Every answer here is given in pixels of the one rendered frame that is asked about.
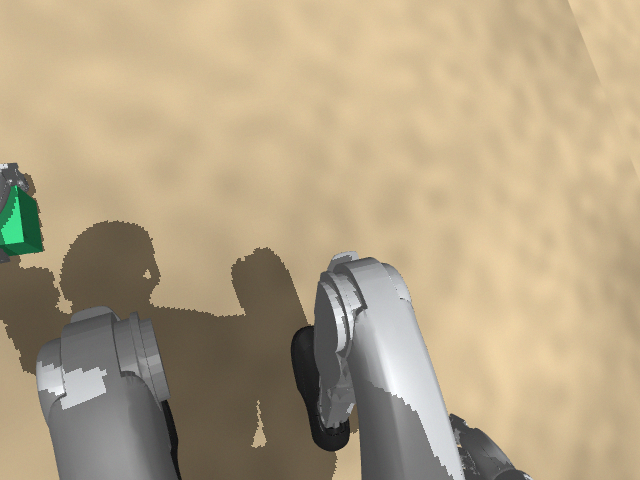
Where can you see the left robot foot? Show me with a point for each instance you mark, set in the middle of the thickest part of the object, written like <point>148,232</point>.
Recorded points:
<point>173,436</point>

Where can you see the left robot hand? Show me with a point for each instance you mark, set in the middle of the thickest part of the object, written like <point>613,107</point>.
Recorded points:
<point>9,176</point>

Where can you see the right robot foot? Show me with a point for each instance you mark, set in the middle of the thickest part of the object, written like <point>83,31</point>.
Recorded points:
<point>307,381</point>

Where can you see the cube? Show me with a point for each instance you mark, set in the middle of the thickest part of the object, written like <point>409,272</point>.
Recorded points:
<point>19,224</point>

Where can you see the right robot hand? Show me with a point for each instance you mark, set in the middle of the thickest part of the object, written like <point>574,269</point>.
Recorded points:
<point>481,457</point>

